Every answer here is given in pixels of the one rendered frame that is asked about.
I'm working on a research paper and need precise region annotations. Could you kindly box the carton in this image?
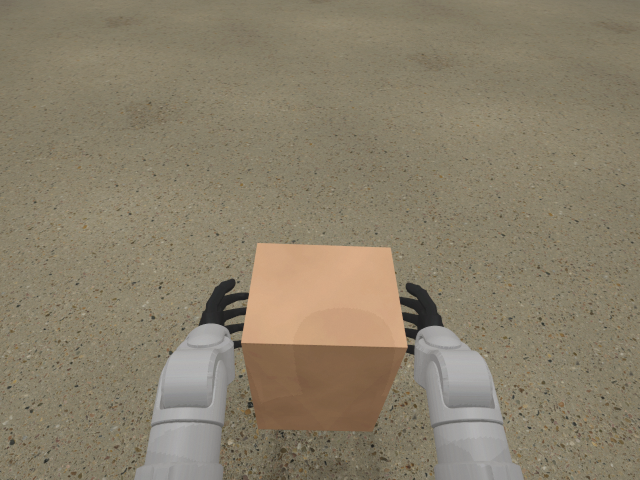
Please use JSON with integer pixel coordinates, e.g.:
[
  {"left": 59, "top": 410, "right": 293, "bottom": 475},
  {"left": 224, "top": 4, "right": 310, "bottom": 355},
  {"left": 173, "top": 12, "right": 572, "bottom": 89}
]
[{"left": 241, "top": 243, "right": 408, "bottom": 432}]

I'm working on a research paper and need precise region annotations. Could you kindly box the right robot forearm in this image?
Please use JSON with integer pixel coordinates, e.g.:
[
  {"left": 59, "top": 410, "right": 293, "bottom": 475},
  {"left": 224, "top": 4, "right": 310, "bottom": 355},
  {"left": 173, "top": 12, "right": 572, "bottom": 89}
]
[{"left": 414, "top": 326, "right": 524, "bottom": 480}]

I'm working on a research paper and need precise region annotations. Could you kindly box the left robot hand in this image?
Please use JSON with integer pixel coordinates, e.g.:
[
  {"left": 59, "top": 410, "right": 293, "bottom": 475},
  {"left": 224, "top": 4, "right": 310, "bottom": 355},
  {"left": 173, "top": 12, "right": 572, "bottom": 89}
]
[{"left": 199, "top": 279, "right": 249, "bottom": 349}]

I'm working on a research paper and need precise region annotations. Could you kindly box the left robot forearm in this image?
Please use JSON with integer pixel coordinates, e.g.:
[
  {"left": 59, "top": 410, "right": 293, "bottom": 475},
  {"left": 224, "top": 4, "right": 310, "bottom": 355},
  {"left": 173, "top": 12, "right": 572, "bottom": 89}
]
[{"left": 134, "top": 323, "right": 235, "bottom": 480}]

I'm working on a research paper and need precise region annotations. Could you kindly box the right robot hand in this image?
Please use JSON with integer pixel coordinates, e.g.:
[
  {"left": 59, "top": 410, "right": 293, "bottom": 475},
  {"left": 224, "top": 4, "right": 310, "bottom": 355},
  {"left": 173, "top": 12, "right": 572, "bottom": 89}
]
[{"left": 399, "top": 283, "right": 444, "bottom": 355}]

